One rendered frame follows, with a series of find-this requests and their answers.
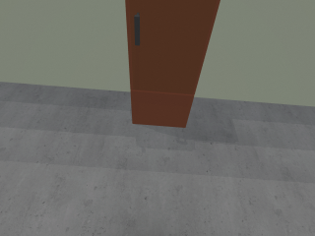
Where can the cupboard door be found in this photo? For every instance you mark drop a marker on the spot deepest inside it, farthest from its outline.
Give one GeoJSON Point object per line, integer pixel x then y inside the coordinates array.
{"type": "Point", "coordinates": [173, 35]}

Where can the handle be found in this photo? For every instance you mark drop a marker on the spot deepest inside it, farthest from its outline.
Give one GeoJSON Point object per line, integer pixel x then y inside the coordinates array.
{"type": "Point", "coordinates": [137, 29]}

